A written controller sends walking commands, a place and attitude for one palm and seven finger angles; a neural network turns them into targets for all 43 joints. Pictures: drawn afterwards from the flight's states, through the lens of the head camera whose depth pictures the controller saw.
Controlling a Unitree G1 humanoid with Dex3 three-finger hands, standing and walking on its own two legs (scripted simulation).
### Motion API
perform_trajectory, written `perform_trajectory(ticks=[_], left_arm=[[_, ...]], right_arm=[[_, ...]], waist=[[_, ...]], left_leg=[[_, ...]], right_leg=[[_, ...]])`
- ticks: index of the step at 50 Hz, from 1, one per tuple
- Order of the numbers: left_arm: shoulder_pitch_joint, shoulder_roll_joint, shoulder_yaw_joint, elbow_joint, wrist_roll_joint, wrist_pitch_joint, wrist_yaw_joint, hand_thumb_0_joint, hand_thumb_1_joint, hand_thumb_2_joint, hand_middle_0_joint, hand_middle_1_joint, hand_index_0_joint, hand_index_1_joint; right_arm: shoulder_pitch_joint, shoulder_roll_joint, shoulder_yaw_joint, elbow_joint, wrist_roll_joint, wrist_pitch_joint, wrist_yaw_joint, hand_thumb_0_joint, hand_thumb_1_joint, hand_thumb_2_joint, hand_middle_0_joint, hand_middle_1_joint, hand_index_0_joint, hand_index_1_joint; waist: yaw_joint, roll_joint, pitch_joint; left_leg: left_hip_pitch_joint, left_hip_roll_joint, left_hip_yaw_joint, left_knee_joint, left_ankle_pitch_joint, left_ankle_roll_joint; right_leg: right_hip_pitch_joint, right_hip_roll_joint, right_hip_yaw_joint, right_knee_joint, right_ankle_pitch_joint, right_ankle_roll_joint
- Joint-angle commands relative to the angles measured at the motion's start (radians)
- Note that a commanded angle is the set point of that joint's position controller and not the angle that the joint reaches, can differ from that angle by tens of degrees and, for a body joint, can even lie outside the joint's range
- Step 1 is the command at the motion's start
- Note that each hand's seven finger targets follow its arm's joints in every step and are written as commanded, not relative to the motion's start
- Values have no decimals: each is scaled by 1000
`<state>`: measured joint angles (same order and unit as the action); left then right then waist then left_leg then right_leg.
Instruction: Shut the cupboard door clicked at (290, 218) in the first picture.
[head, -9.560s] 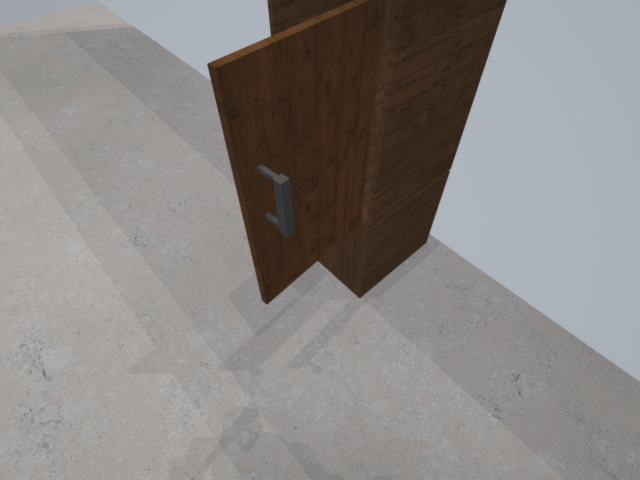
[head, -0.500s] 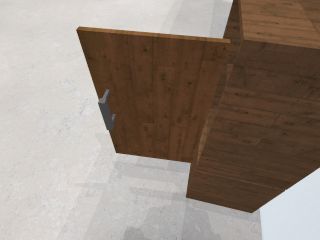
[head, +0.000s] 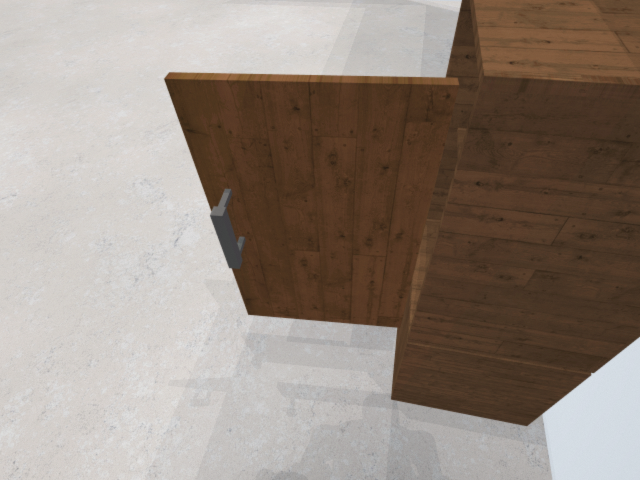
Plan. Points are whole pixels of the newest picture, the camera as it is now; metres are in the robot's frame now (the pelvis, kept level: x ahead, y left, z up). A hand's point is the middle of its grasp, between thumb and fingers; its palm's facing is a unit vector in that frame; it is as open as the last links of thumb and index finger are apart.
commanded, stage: look again from close up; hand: left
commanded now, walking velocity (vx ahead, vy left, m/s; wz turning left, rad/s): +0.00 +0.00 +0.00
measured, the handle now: (231, 230) +0.49 +0.19 +0.00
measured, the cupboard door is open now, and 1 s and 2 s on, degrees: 95 95 95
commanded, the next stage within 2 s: raise the hand and make a fist in 0.58 s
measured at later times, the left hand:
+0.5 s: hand out of the picture +0.06 +0.17 -0.16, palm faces -0.01 -0.97 -0.26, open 7.4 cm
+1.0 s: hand (222, 449) +0.17 +0.14 -0.04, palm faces -0.05 -1.00 -0.06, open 6.7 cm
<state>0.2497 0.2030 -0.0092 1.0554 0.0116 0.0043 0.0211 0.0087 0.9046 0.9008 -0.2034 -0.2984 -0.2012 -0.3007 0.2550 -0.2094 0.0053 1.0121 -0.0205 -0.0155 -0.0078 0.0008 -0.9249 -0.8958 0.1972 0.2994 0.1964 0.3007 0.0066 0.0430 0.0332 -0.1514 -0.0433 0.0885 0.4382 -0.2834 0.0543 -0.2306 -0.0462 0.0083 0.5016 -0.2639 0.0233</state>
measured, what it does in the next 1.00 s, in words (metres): lowers itself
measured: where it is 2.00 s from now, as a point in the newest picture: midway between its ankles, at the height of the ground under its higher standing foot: outside the picture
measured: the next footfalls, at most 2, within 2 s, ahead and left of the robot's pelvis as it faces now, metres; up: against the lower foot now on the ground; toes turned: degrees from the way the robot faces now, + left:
none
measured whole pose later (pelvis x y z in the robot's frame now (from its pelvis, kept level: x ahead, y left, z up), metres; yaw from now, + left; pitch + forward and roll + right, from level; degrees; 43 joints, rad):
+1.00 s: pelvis -0.03 -0.05 -0.07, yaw +2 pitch +12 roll +2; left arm 0.31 0.20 0.20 0.30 -0.29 -0.62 -0.45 0.01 0.90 0.90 -0.33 -0.44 -0.33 -0.44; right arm 0.17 -0.26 -0.07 0.61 0.02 -0.33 -0.02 0.01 -0.91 -0.90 0.20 0.30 0.20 0.30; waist 0.00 -0.02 -0.14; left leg -0.74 0.00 0.00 1.03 -0.49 -0.03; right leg -0.81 -0.01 -0.04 1.07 -0.47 -0.06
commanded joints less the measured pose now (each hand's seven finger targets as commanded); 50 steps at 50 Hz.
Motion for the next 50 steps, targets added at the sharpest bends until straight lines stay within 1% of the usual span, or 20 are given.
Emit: perform_trajectory(ticks=[1, 9, 21, 32, 33, 34, 35, 36, 37, 38, 39, 40, 41, 42, 44, 46, 47, 48, 49, 50], left_arm=[[0, 143, 27, -41, 1, -26, 9, 0, 900, 900, -200, -300, -200, -300], [-24, 166, 28, -15, -1, -34, 10, 0, 900, 900, -200, -300, -200, -300], [-48, 172, 26, 3, -3, -35, 8, 0, 900, 900, -200, -300, -200, -300], [-41, 170, 29, 2, -3, -41, 9, 0, 900, 900, -200, -300, -200, -300], [-37, 170, 28, 3, -3, -42, 9, 0, 900, 900, -200, -300, -200, -300], [96, 124, 30, 45, 4, -55, 54, 0, 900, 900, -200, -300, -200, -300], [-748, 830, 560, -1418, -144, -378, 31, 0, 900, 900, -200, -300, -200, -300], [-30, 212, 85, -1043, -127, -274, 32, 0, 900, 900, -218, -320, -218, -320], [188, -2, 72, -1122, -209, -147, 29, 0, 900, 900, -237, -340, -237, -340], [27, 70, 117, -1091, -182, -167, 19, 0, 900, 900, -255, -360, -255, -360], [83, 59, 175, -991, -203, -197, -13, 0, 900, 900, -273, -380, -273, -380], [183, 37, 185, -879, -220, -249, -62, 0, 900, 900, -292, -400, -292, -400], [247, 15, 204, -815, -238, -323, -118, 0, 900, 900, -310, -420, -310, -420], [314, 16, 231, -751, -254, -401, -183, 0, 900, 900, -328, -440, -328, -440], [299, 26, 246, -750, -287, -568, -317, 0, 900, 900, -365, -480, -365, -480], [224, 105, 275, -792, -305, -701, -450, 0, 900, 900, -402, -520, -402, -520], [189, 167, 310, -795, -316, -731, -514, 0, 900, 900, -420, -540, -420, -540], [172, 198, 338, -835, -340, -724, -553, 0, 900, 900, -438, -560, -438, -560], [145, 229, 373, -881, -368, -694, -568, 0, 900, 900, -457, -580, -457, -580], [103, 215, 362, -920, -397, -656, -573, 0, 900, 900, -475, -600, -475, -600]], right_arm=[[17, -146, -22, -31, 5, -29, -15, 0, -900, -900, 200, 300, 200, 300], [-2, -148, -19, 20, 6, -28, -18, 0, -900, -900, 200, 300, 200, 300], [-26, -146, -14, 58, 5, -22, -20, 0, -900, -900, 200, 300, 200, 300], [-24, -128, -14, 73, 6, -19, -22, 0, -900, -900, 200, 300, 200, 300], [-26, -135, -15, 72, 6, -19, -22, 0, -900, -900, 200, 300, 200, 300], [-70, -118, -27, 15, 21, -21, -15, 0, -900, -900, 200, 300, 200, 300], [90, -283, -89, -241, 1, -198, -161, 0, -900, -900, 200, 300, 200, 300], [-88, -156, -24, -262, 76, -244, -154, 0, -900, -900, 200, 300, 200, 300], [-123, -148, -14, -320, 67, -291, -116, 0, -900, -900, 200, 300, 200, 300], [-65, -137, -40, -310, 64, -324, -82, 0, -900, -900, 200, 300, 200, 300], [-49, -150, -85, -327, 52, -337, -75, 0, -900, -900, 200, 300, 200, 300], [-48, -158, -97, -346, 43, -342, -69, 0, -900, -900, 200, 300, 200, 300], [-52, -157, -99, -362, 31, -350, -58, 0, -900, -900, 200, 300, 200, 300], [-60, -149, -100, -388, 31, -354, -44, 0, -900, -900, 200, 300, 200, 300], [-78, -144, -105, -435, 28, -359, -23, 0, -900, -900, 200, 300, 200, 300], [-99, -156, -106, -497, 33, -373, -12, 0, -900, -900, 200, 300, 200, 300], [-93, -164, -105, -516, 39, -373, -9, 0, -900, -900, 200, 300, 200, 300], [-104, -167, -105, -561, 49, -369, -12, 0, -900, -900, 200, 300, 200, 300], [-125, -165, -106, -599, 58, -364, -21, 0, -900, -900, 200, 300, 200, 300], [-129, -162, -100, -632, 64, -356, -30, 0, -900, -900, 200, 300, 200, 300]], waist=[[-5, -59, -11], [-6, -56, -24], [-5, -35, -24], [-4, -51, -26], [-4, -53, -32], [24, -104, -65], [-79, -137, -361], [-45, 287, -510], [24, 349, -463], [-48, 159, -218], [-51, -19, -59], [-51, -202, -3], [-34, -285, -24], [5, -269, -54], [27, -298, -133], [30, -228, -243], [28, -160, -276], [44, -141, -346], [56, -125, -375], [48, -120, -370]], left_leg=[[-15, 151, -142, -121, 178, -2], [20, 150, -122, -103, 254, -12], [37, 154, -110, -114, 234, -28], [40, 157, -96, -118, 221, -35], [43, 155, -97, -110, 231, -37], [-39, 171, -33, 125, 222, -61], [345, 123, -27, 317, 400, -14], [195, 39, -88, 234, 565, -40], [192, 77, -115, 153, 730, -53], [24, 87, -123, 130, 632, -53], [-140, 62, -109, 177, 434, -55], [-261, 46, -108, 235, 322, -49], [-358, 25, -111, 290, 237, -51], [-429, 9, -102, 330, 184, -64], [-567, -3, -89, 433, 75, -73], [-678, -8, -84, 541, 1, -69], [-716, -3, -85, 594, -10, -65], [-758, -8, -71, 623, -44, -55], [-788, -8, -58, 647, -85, -47], [-805, -6, -59, 652, -128, -40]], right_leg=[[24, -52, 60, -58, 139, -60], [56, -67, 71, -69, 249, -66], [76, -75, 82, -104, 289, -73], [96, -73, 88, -125, 334, -77], [98, -75, 92, -123, 354, -77], [142, -144, 121, -92, 767, -12], [133, -76, 84, 69, 577, -33], [74, 11, 1, 294, 466, -45], [-23, 17, -91, 255, 308, -44], [-143, 27, -83, 133, 205, -37], [-189, 34, -89, 102, 278, -36], [-236, 18, -78, 127, 349, -19], [-271, 7, -62, 177, 361, -2], [-267, -9, -22, 227, 344, -10], [-325, -14, 26, 317, 212, -11], [-354, -27, 101, 386, 105, -17], [-358, -40, 148, 411, 84, -28], [-331, -46, 183, 407, -1, -21], [-338, -46, 211, 386, -113, -17], [-363, -38, 212, 364, -231, -16]])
